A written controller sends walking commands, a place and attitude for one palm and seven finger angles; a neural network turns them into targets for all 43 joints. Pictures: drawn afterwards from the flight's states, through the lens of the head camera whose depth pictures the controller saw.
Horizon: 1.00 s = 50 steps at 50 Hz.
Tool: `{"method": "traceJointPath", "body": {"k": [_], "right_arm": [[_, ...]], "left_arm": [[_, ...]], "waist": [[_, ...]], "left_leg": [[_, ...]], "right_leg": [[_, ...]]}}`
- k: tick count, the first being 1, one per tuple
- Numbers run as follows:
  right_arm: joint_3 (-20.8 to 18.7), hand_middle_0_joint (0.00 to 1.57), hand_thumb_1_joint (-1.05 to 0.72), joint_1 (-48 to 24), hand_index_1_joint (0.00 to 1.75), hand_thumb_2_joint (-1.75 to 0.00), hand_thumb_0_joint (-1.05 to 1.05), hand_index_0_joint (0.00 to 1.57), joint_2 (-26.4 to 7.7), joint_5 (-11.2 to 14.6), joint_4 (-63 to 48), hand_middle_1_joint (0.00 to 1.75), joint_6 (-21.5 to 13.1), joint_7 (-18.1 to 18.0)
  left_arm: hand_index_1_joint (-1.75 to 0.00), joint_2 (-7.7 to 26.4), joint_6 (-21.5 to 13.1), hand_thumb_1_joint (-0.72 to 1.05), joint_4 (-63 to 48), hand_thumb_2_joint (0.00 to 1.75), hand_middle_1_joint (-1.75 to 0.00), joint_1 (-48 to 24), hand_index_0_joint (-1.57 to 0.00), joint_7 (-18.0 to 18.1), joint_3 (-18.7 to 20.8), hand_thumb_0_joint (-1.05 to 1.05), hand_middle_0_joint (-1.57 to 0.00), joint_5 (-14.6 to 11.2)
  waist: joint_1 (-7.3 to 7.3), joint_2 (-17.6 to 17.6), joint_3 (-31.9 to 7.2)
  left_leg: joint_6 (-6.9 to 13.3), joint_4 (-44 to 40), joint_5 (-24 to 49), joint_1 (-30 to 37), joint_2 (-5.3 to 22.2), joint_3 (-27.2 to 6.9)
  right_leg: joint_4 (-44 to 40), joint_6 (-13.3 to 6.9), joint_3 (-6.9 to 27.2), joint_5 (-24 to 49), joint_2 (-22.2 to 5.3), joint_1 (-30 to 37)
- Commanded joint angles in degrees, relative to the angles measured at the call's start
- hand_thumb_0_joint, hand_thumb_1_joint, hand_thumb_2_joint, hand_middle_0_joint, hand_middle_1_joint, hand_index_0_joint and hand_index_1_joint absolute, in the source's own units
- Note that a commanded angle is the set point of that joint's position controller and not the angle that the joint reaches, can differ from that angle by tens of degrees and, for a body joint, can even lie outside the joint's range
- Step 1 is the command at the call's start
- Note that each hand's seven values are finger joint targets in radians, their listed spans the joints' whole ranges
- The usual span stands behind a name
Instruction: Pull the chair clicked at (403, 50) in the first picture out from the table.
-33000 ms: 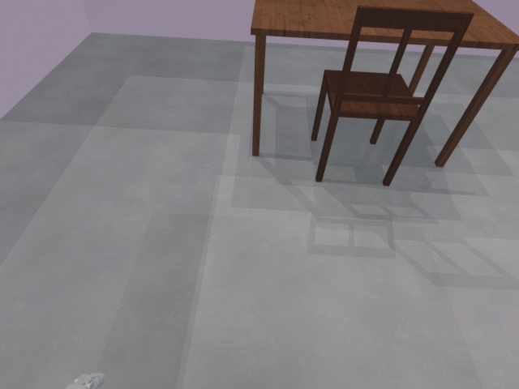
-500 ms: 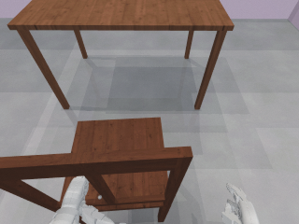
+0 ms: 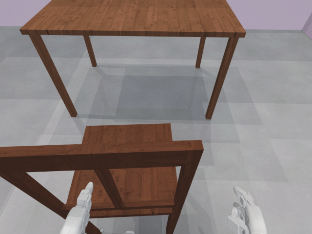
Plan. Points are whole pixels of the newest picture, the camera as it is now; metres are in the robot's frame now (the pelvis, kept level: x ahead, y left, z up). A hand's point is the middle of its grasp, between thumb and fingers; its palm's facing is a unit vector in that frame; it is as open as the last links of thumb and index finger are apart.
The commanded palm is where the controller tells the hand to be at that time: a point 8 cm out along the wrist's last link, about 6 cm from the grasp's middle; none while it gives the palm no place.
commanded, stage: draw the fingers out of the gap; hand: left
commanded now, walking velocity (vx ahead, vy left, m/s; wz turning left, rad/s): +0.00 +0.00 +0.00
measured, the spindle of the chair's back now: (111, 188) +0.25 +0.13 -0.03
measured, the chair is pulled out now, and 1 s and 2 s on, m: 0.65 0.65 0.64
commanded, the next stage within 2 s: draw the hand back to the body in 0.16 s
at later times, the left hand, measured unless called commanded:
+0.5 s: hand (85, 230) +0.14 +0.15 +0.05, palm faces +0.11 -0.99 -0.04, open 17.5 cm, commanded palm +0.09 +0.21 +0.06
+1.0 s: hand (54, 225) +0.14 +0.20 +0.08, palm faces +0.06 -0.92 -0.38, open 15.2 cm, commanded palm +0.12 +0.26 +0.15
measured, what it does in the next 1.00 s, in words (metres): stands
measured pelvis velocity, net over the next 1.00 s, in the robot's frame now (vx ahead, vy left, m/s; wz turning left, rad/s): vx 0.00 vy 0.00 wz -0.02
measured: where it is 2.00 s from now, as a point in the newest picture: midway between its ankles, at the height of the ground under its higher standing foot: outside the picture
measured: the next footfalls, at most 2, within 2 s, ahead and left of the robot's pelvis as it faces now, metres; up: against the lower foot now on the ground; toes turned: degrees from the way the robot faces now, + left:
none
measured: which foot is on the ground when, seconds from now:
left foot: down 0.00-1.00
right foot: down 0.00-1.00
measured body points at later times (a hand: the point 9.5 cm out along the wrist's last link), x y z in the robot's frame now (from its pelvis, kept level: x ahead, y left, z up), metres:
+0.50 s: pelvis +0.00 +0.00 -0.02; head +0.02 +0.00 +0.43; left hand +0.13 +0.20 +0.06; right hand +0.19 -0.23 -0.08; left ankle +0.02 +0.13 -0.68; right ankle -0.03 -0.14 -0.68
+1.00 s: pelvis +0.00 +0.00 +0.02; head +0.00 -0.01 +0.47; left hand +0.13 +0.24 +0.11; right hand +0.19 -0.22 -0.04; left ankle +0.02 +0.13 -0.68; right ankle -0.03 -0.14 -0.68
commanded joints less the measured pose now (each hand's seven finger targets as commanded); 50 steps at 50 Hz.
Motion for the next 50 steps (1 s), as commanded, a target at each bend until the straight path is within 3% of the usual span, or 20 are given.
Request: {"method": "traceJointPath", "body": {"k": [1,3,6,14,15,16,18,20,21,27,30,32,35,39,40,41,42,43,48,50], "right_arm": [[-3.3,0.20,-0.90,-5.8,0.30,-0.90,0.00,0.20,-6.2,-0.1,-10.0,0.30,-3.5,-1.1],[-3.6,0.20,-0.90,-5.8,0.30,-0.90,0.00,0.20,-5.8,0.0,-10.5,0.30,-3.4,-1.0],[-3.8,0.20,-0.90,-5.8,0.30,-0.90,0.00,0.20,-5.4,0.1,-10.7,0.30,-3.3,-0.9],[-4.7,0.20,-0.90,-5.6,0.30,-0.90,0.00,0.20,-4.9,0.4,-11.6,0.30,-3.2,-1.2],[-4.7,0.20,-0.90,-5.3,0.30,-0.90,0.00,0.20,-4.8,0.5,-10.9,0.30,-4.8,-1.2],[-5.1,0.20,-0.90,-4.7,0.30,-0.90,0.00,0.20,-5.2,0.5,-9.4,0.30,-5.6,-1.2],[-4.9,0.20,-0.90,-4.2,0.30,-0.90,0.00,0.20,-4.9,0.8,-8.9,0.30,-6.2,-1.2],[-5.5,0.20,-0.90,-4.0,0.30,-0.90,0.00,0.20,-4.5,1.0,-7.9,0.30,-6.5,-1.2],[-5.2,0.20,-0.90,-4.3,0.30,-0.90,0.00,0.20,-4.4,1.1,-7.4,0.30,-6.7,-0.9],[-6.0,0.20,-0.90,-6.8,0.30,-0.90,0.00,0.20,-4.2,1.4,-5.6,0.30,-6.6,1.3],[-6.1,0.20,-0.90,-8.5,0.30,-0.90,0.00,0.20,-4.4,2.3,-7.1,0.30,-5.9,0.8],[-5.5,0.20,-0.90,-8.8,0.30,-0.90,0.00,0.20,-4.2,2.6,-8.0,0.30,-5.5,-0.1],[-4.9,0.20,-0.90,-8.9,0.30,-0.90,0.00,0.20,-3.8,2.9,-7.5,0.30,-6.2,-1.5],[-4.0,0.20,-0.90,-7.6,0.30,-0.90,0.00,0.20,-4.3,2.9,-5.4,0.30,-8.6,-2.0],[-3.3,0.20,-0.90,-8.4,0.30,-0.90,0.00,0.20,-3.9,1.1,-5.7,0.30,-6.3,-3.4],[-1.7,0.20,-0.90,-7.8,0.30,-0.90,0.00,0.20,-3.1,0.7,-7.8,0.30,-6.1,-3.7],[-1.8,0.20,-0.90,-7.4,0.30,-0.90,0.00,0.20,-3.0,1.0,-7.3,0.30,-6.1,-4.0],[-1.4,0.20,-0.90,-7.7,0.30,-0.90,0.00,0.20,-2.9,0.6,-6.6,0.30,-5.9,-4.0],[-0.5,0.20,-0.90,-8.5,0.30,-0.90,0.00,0.20,-3.8,0.0,-5.0,0.30,-5.7,-4.7],[-0.3,0.20,-0.90,-8.5,0.30,-0.90,0.00,0.20,-4.3,-0.1,-4.3,0.30,-6.2,-4.8]], "left_arm": [[0.00,4.1,-2.9,-0.55,-12.7,0.20,0.00,4.4,0.00,0.1,2.3,0.00,0.00,0.2],[0.00,3.6,-3.2,-0.55,-13.3,0.20,0.00,7.1,0.00,-0.1,2.1,0.00,0.00,0.4],[0.00,3.9,-3.9,-0.55,-15.5,0.20,0.00,10.1,0.00,0.0,2.1,0.00,0.00,0.9],[0.00,2.8,-6.0,-0.55,-18.2,0.20,0.00,17.1,0.00,-0.8,0.6,0.00,0.00,1.4],[0.00,-1.5,-12.6,-0.55,-24.2,0.20,0.00,12.8,0.00,-1.3,2.2,0.00,0.00,-6.0],[0.00,0.9,-15.7,-0.55,-22.0,0.20,0.00,14.6,0.00,-1.6,3.8,0.00,0.00,-5.7],[0.00,2.7,-19.0,-0.55,-24.5,0.20,0.00,13.6,0.00,-1.8,6.0,0.00,0.00,-6.8],[0.00,4.1,-22.4,-0.55,-25.2,0.20,0.00,14.0,0.00,-2.0,8.6,0.00,0.00,-7.4],[0.00,2.7,-24.2,-0.55,-25.0,0.20,0.00,13.6,0.00,-2.6,7.4,0.00,0.00,-7.8],[0.00,4.0,-34.4,-0.55,-18.4,0.20,0.00,12.3,0.00,-9.1,9.9,0.00,0.00,-9.8],[0.00,7.5,-31.1,-0.55,-18.0,0.20,0.00,14.3,0.00,-11.7,15.1,0.00,0.00,-11.6],[0.00,8.8,-28.3,-0.55,-21.3,0.20,0.00,12.5,0.00,-11.7,17.8,0.00,0.00,-13.6],[-0.01,10.3,-26.7,-0.51,-24.9,0.22,-0.01,8.7,-0.01,-10.4,21.1,0.00,-0.01,-15.6],[-0.04,9.1,-26.6,-0.37,-23.7,0.29,-0.04,5.0,-0.02,-10.7,20.6,0.00,-0.02,-16.9],[-0.05,22.9,-19.8,-0.33,-24.3,0.31,-0.05,7.7,-0.03,-2.1,25.3,0.00,-0.03,-5.4],[-0.05,16.5,-17.2,-0.30,-31.9,0.32,-0.05,6.0,-0.04,0.9,20.7,0.00,-0.04,-4.6],[-0.06,16.5,-15.5,-0.26,-31.5,0.34,-0.06,5.4,-0.04,2.8,20.8,0.00,-0.04,-4.0],[-0.07,14.9,-14.3,-0.22,-31.0,0.36,-0.07,5.4,-0.04,4.2,20.1,0.00,-0.04,-3.5],[-0.10,18.7,-11.7,-0.04,-30.8,0.44,-0.10,1.9,-0.07,7.7,24.0,0.00,-0.07,-2.0],[-0.12,21.1,-11.5,0.03,-32.2,0.48,-0.12,-0.9,-0.08,8.6,26.0,0.00,-0.08,-1.8]], "waist": [[-0.10,-1.8,-4.2],[0.09,-3.1,-3.9],[0.61,-0.3,-4.2],[0.39,-3.4,-4.0],[0.37,-5.3,-2.8],[1.04,-4.3,-5.1],[1.18,-1.0,-6.2],[1.97,-0.1,-6.2],[1.61,0.8,-6.1],[1.85,-1.3,-4.5],[3.37,-0.4,-7.8],[3.54,-0.7,-8.9],[3.60,-0.8,-6.7],[2.27,-1.7,-2.2],[7.44,0.9,-3.7],[4.97,4.1,-2.0],[4.60,3.1,-0.6],[4.65,6.4,1.0],[4.93,3.5,3.3],[5.14,4.8,1.9]], "left_leg": [[3.3,-8.3,9.3,7.3,-0.9,1.9],[3.3,-8.1,9.3,6.8,-0.8,2.0],[3.2,-7.7,10.8,6.9,-0.9,2.2],[3.6,-5.8,10.9,5.1,-1.0,2.3],[3.3,-4.0,12.1,3.8,-1.6,2.0],[3.3,-3.2,12.1,4.5,-1.5,2.3],[3.1,-3.5,12.5,5.3,-1.5,2.1],[3.0,-3.2,13.5,5.1,-1.2,2.1],[2.9,-2.8,13.5,5.3,-1.4,2.1],[2.5,-0.7,12.2,1.5,-0.6,1.9],[2.7,-3.0,10.5,4.2,-0.7,2.5],[2.7,-4.6,9.6,5.7,-0.8,2.4],[2.9,-6.2,9.9,7.8,-0.5,1.9],[2.8,-8.2,9.5,9.4,-0.1,1.2],[2.4,-10.1,9.9,12.0,1.7,1.9],[2.6,-11.4,10.2,14.2,1.1,2.5],[2.3,-12.1,10.0,15.2,1.3,2.4],[2.3,-13.1,9.9,16.0,1.3,2.6],[2.2,-17.1,11.7,21.2,1.6,2.3],[2.1,-19.1,12.5,23.5,1.5,2.2]], "right_leg": [[-9.5,-2.2,-2.2,10.1,1.4,-0.5],[-9.1,-2.2,-2.3,10.2,1.6,-1.0],[-8.3,-2.5,-2.4,11.4,1.5,-1.1],[-6.9,-2.3,-2.6,12.0,2.0,-2.9],[-6.1,-2.3,-3.8,13.4,2.6,-4.1],[-5.2,-2.4,-3.5,12.8,2.6,-4.4],[-4.9,-2.5,-3.3,12.1,2.6,-4.5],[-4.4,-2.7,-2.9,12.3,2.7,-4.4],[-3.9,-2.6,-2.9,12.4,2.7,-5.0],[-2.1,-2.5,-2.2,12.0,2.6,-6.3],[-4.5,-2.5,-1.2,11.2,2.3,-1.0],[-5.8,-2.4,-1.2,10.5,2.1,1.2],[-8.3,-2.4,-1.4,10.3,2.3,2.1],[-11.2,-2.2,-1.8,9.3,2.7,1.6],[-15.3,-4.2,2.6,9.6,0.8,5.5],[-16.5,-4.0,1.6,10.9,0.0,6.2],[-17.0,-3.9,1.0,11.0,0.1,6.1],[-17.3,-4.1,0.7,11.0,0.1,7.1],[-21.1,-4.0,-0.1,13.5,0.6,10.9],[-22.3,-4.1,-0.1,14.4,0.5,13.8]]}}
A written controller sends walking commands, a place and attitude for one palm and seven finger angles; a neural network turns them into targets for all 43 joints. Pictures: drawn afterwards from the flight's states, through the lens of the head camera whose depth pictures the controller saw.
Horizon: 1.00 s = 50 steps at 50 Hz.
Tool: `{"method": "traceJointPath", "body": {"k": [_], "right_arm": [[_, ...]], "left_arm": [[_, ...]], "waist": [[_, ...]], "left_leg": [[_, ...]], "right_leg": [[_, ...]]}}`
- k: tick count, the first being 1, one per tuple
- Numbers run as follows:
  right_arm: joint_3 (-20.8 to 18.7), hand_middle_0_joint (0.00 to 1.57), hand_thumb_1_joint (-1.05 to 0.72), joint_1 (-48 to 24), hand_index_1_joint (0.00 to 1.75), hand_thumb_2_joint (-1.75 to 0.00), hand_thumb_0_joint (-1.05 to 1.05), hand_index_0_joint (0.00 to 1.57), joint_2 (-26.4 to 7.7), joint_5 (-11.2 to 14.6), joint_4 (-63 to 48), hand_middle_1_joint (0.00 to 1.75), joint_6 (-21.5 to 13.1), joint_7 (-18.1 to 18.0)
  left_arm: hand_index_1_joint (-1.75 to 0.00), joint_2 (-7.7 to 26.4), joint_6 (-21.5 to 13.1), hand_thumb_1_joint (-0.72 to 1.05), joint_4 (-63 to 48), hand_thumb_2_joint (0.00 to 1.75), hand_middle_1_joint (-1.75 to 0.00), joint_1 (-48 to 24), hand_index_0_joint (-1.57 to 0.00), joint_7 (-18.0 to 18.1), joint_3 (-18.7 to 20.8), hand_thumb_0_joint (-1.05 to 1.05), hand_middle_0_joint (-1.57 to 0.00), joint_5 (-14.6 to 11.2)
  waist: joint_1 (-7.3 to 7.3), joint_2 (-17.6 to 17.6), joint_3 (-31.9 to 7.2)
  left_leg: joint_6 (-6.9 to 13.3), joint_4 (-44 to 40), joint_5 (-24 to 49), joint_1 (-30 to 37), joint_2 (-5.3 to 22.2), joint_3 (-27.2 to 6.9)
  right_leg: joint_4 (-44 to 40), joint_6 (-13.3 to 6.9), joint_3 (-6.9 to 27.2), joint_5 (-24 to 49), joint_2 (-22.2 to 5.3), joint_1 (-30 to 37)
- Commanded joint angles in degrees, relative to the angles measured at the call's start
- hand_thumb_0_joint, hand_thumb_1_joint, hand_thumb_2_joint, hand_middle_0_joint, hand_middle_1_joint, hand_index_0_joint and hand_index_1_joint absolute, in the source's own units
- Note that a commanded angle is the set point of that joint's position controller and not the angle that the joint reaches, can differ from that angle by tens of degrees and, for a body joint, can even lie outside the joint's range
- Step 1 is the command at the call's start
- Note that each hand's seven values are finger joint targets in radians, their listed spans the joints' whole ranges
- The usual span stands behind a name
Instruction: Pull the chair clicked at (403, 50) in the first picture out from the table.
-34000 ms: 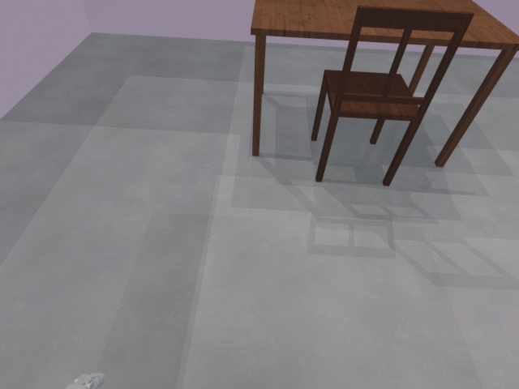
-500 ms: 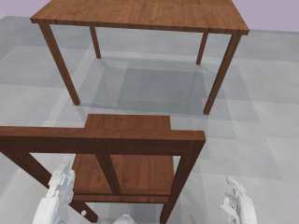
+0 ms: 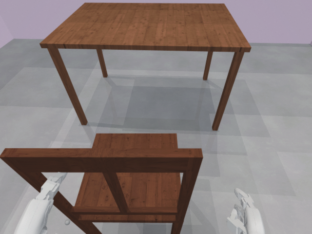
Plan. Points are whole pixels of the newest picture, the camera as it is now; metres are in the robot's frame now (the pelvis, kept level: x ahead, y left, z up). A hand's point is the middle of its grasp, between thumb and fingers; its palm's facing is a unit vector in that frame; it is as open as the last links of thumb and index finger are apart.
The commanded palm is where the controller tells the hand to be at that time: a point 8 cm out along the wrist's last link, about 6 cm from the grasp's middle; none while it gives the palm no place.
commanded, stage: draw the hand back to the body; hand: left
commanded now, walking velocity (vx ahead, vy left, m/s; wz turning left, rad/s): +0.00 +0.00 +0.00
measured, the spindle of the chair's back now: (117, 192) +0.25 +0.14 -0.05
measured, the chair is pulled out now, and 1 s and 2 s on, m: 0.65 0.64 0.64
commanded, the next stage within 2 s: step back with the hand held close in 0.86 s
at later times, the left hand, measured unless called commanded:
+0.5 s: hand (49, 208) +0.15 +0.24 +0.08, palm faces +0.17 -0.83 -0.53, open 7.6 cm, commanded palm +0.15 +0.30 +0.21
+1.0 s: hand (53, 212) +0.15 +0.23 +0.08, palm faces +0.21 -0.81 -0.54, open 6.5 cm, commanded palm +0.15 +0.27 +0.21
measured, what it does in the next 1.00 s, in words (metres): stands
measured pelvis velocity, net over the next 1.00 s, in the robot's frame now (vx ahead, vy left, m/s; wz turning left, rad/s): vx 0.02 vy -0.03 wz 0.03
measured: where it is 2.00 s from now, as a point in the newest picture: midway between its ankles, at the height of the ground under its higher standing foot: outside the picture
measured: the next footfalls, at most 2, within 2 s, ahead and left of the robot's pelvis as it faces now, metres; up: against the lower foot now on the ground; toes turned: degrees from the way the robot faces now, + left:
left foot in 1.64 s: -0.02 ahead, +0.14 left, +0.00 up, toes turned -2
right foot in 2.00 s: -0.29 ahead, -0.12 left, +0.00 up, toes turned -4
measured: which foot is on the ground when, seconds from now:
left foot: down 0.00-1.00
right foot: down 0.00-1.00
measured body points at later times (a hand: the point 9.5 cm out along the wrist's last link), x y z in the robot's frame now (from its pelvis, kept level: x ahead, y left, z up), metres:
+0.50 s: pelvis +0.02 -0.01 +0.03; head +0.03 -0.03 +0.48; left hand +0.14 +0.28 +0.11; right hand +0.23 -0.22 -0.06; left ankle +0.01 +0.13 -0.70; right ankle -0.03 -0.14 -0.70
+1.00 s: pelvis +0.02 -0.03 +0.03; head +0.03 -0.06 +0.47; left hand +0.13 +0.27 +0.11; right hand +0.22 -0.23 -0.07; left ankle +0.01 +0.13 -0.70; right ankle -0.03 -0.14 -0.70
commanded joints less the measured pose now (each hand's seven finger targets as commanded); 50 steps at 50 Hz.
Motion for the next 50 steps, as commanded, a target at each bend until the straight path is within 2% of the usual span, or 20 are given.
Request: {"method": "traceJointPath", "body": {"k": [1,3,5,9,10,13,15,19,20,24,25,29,30,34,39,42,45,48,49,50], "right_arm": [[-1.1,0.20,-0.90,-7.8,0.30,-0.90,0.00,0.20,-5.1,-0.7,-8.1,0.30,-4.3,-0.9],[-0.9,0.20,-0.90,-8.1,0.30,-0.90,0.00,0.20,-5.3,-0.8,-7.5,0.30,-5.0,-0.7],[-0.7,0.20,-0.90,-8.0,0.30,-0.90,0.00,0.20,-5.6,-0.8,-6.3,0.30,-5.7,-0.6],[-0.4,0.20,-0.90,-8.8,0.30,-0.90,0.00,0.20,-5.9,-1.1,-4.9,0.30,-7.6,0.1],[-0.5,0.20,-0.90,-8.5,0.30,-0.90,0.00,0.20,-6.1,-1.0,-4.1,0.30,-7.8,0.0],[-0.4,0.20,-0.90,-9.4,0.30,-0.90,0.00,0.20,-6.3,-0.9,-3.2,0.30,-8.8,0.3],[-0.5,0.20,-0.90,-8.9,0.30,-0.90,0.00,0.20,-6.8,-0.9,-2.1,0.30,-9.1,0.4],[-0.4,0.20,-0.90,-9.1,0.30,-0.90,0.00,0.20,-7.0,-0.6,-1.3,0.30,-10.2,0.9],[-0.6,0.20,-0.90,-8.6,0.30,-0.90,0.00,0.20,-7.3,-0.4,-0.8,0.30,-10.1,0.8],[-0.8,0.20,-0.90,-8.5,0.30,-0.90,0.00,0.20,-7.3,0.1,-0.3,0.30,-10.7,1.2],[-0.8,0.20,-0.90,-8.5,0.30,-0.90,0.00,0.20,-7.4,0.2,0.1,0.30,-10.7,1.2],[-0.9,0.20,-0.90,-8.7,0.30,-0.90,0.00,0.20,-7.5,0.0,0.4,0.30,-11.3,1.8],[-1.0,0.20,-0.90,-9.2,0.30,-0.90,0.00,0.20,-7.7,0.1,0.6,0.30,-11.4,1.8],[-1.1,0.20,-0.90,-9.1,0.30,-0.90,0.00,0.20,-7.4,-0.1,1.2,0.30,-12.0,2.0],[-1.2,0.20,-0.90,-9.5,0.30,-0.90,0.00,0.20,-7.4,0.0,1.7,0.30,-12.5,2.0],[-1.1,0.20,-0.90,-9.6,0.30,-0.90,0.00,0.20,-7.4,0.0,2.0,0.30,-12.8,2.0],[-1.4,0.20,-0.90,-10.5,0.30,-0.90,0.00,0.20,-7.2,0.3,2.3,0.30,-13.1,2.0],[-1.2,0.20,-0.90,-9.8,0.30,-0.90,0.00,0.20,-7.1,0.1,2.1,0.30,-13.1,1.9],[-1.0,0.20,-0.90,-10.0,0.30,-0.90,0.00,0.20,-7.1,0.1,2.0,0.30,-13.3,1.9],[-1.5,0.20,-0.90,-6.4,0.30,-0.90,0.00,0.20,-9.0,2.5,-3.3,0.30,-9.2,1.7]], "left_arm": [[-0.13,9.8,-6.4,0.07,-19.7,0.50,-0.13,-8.6,-0.08,6.9,16.3,0.00,-0.08,0.6],[-0.14,9.8,-6.4,0.14,-20.2,0.53,-0.14,-10.0,-0.10,7.2,16.6,0.00,-0.10,0.6],[-0.16,11.8,-6.1,0.21,-20.5,0.57,-0.16,-11.9,-0.10,7.8,18.3,0.00,-0.10,0.6],[-0.19,12.2,-6.1,0.36,-23.5,0.64,-0.19,-14.1,-0.13,8.5,19.4,0.00,-0.13,0.7],[-0.19,13.9,-5.8,0.39,-23.3,0.65,-0.19,-15.0,-0.13,8.9,20.8,0.00,-0.13,0.7],[-0.22,14.0,-5.5,0.50,-24.7,0.71,-0.22,-17.1,-0.15,9.3,21.4,0.00,-0.15,0.6],[-0.23,16.5,-5.1,0.57,-24.7,0.74,-0.23,-19.1,-0.16,9.8,23.4,0.00,-0.16,0.8],[-0.26,17.2,-5.0,0.72,-28.1,0.81,-0.26,-22.1,-0.18,10.2,23.9,0.00,-0.18,0.9],[-0.27,19.3,-4.6,0.75,-27.8,0.83,-0.27,-22.9,-0.18,10.4,25.2,0.00,-0.18,1.0],[-0.30,20.8,-4.4,0.90,-30.4,0.90,-0.30,-25.6,-0.20,10.9,26.4,0.00,-0.20,0.8],[-0.30,21.7,-3.9,0.90,-28.9,0.90,-0.30,-25.1,-0.20,10.9,27.0,0.00,-0.20,0.9],[-0.30,20.3,-4.4,0.90,-29.4,0.90,-0.30,-25.8,-0.20,10.5,26.0,0.00,-0.20,0.8],[-0.30,21.5,-4.2,0.90,-28.4,0.90,-0.30,-25.5,-0.20,10.4,26.7,0.00,-0.20,0.9],[-0.30,20.6,-4.9,0.90,-29.3,0.90,-0.30,-25.3,-0.20,10.3,26.2,0.00,-0.20,0.9],[-0.30,20.1,-5.2,0.90,-28.8,0.90,-0.30,-26.5,-0.20,10.0,25.7,0.00,-0.20,1.0],[-0.30,20.3,-5.5,0.90,-29.0,0.90,-0.30,-26.2,-0.20,9.9,25.8,0.00,-0.20,1.0],[-0.30,20.5,-5.1,0.90,-27.3,0.90,-0.30,-25.5,-0.20,9.7,26.3,0.00,-0.20,1.0],[-0.30,19.9,-5.8,0.90,-28.4,0.90,-0.30,-26.8,-0.20,9.7,25.8,0.00,-0.20,1.0],[-0.30,18.0,-5.9,0.90,-29.1,0.90,-0.30,-27.9,-0.20,9.4,23.7,0.00,-0.20,1.0],[-0.30,28.7,-8.4,0.90,-25.9,0.90,-0.30,-37.6,-0.20,7.2,31.1,0.00,-0.20,-1.0]], "waist": [[1.35,4.3,-2.3],[1.36,3.5,-2.2],[1.61,6.0,-2.9],[1.86,6.9,-4.1],[2.00,7.5,-4.5],[1.96,6.5,-4.6],[2.10,7.2,-4.8],[2.14,9.5,-5.8],[2.33,10.8,-5.9],[2.34,10.2,-7.0],[2.55,11.5,-7.0],[2.38,9.5,-7.3],[2.61,11.5,-7.6],[2.63,8.6,-8.9],[2.50,8.0,-7.4],[2.62,9.6,-7.0],[2.75,8.5,-7.2],[2.43,7.0,-7.1],[2.13,7.7,-6.4],[1.97,9.7,3.0]], "left_leg": [[2.2,-12.0,10.7,11.1,-0.5,1.6],[2.1,-13.4,11.8,13.0,-0.4,1.5],[1.9,-15.0,13.0,14.3,-0.5,1.3],[1.8,-17.0,17.7,17.7,-0.4,1.3],[1.7,-17.5,18.7,18.0,-0.6,1.3],[1.8,-18.1,21.8,19.7,-0.7,1.6],[1.7,-18.7,22.9,20.5,-0.7,1.6],[1.7,-19.2,27.4,23.3,-0.6,1.6],[1.6,-19.5,27.4,23.3,-0.6,1.4],[1.7,-19.5,30.7,24.4,-0.6,1.4],[1.7,-19.5,30.5,24.3,-0.8,1.7],[1.9,-19.2,32.1,25.4,-0.6,1.5],[1.8,-19.2,30.9,25.3,-0.8,1.9],[2.3,-18.4,33.2,26.1,-0.8,2.1],[2.4,-18.5,30.9,25.3,-0.9,2.3],[2.4,-18.7,30.7,25.2,-1.0,2.2],[2.3,-18.5,29.2,24.7,-1.2,2.7],[2.4,-18.9,29.2,24.8,-1.0,2.5],[2.4,-19.1,28.3,24.9,-1.1,2.6],[2.7,-20.6,27.5,23.7,-0.1,0.6]], "right_leg": [[-12.3,-3.7,-0.6,11.0,-1.3,0.8],[-13.0,-3.6,-0.7,12.2,-1.3,2.2],[-13.8,-3.7,-0.8,13.4,-1.5,4.7],[-14.2,-3.5,-1.1,18.0,-1.7,7.9],[-14.7,-3.6,-1.2,18.9,-1.8,9.3],[-15.1,-3.3,-1.1,22.3,-1.9,10.7],[-16.0,-3.4,-1.0,23.2,-2.1,12.0],[-15.6,-3.3,-1.4,26.1,-2.3,13.0],[-16.1,-3.4,-1.3,25.7,-2.4,13.6],[-15.3,-3.1,-1.8,28.2,-2.5,14.3],[-15.6,-3.2,-1.6,28.4,-2.6,15.0],[-15.3,-2.9,-2.1,29.9,-2.6,14.7],[-15.6,-3.0,-1.5,29.7,-2.7,15.1],[-15.1,-2.7,-2.0,32.9,-3.0,15.6],[-15.6,-2.8,-1.8,32.5,-3.2,14.7],[-15.7,-3.0,-1.5,32.2,-3.3,14.6],[-16.2,-3.0,-1.0,31.8,-3.1,14.8],[-16.4,-2.7,-1.6,32.1,-3.3,14.7],[-16.5,-2.7,-1.7,30.8,-3.3,13.9],[-20.4,-2.9,6.2,33.3,-3.9,8.0]]}}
